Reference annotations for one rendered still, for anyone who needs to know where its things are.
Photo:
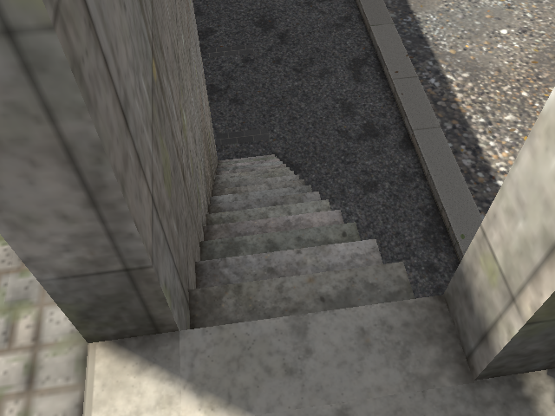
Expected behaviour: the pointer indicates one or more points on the stairs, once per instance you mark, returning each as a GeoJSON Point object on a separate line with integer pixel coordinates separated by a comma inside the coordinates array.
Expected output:
{"type": "Point", "coordinates": [273, 248]}

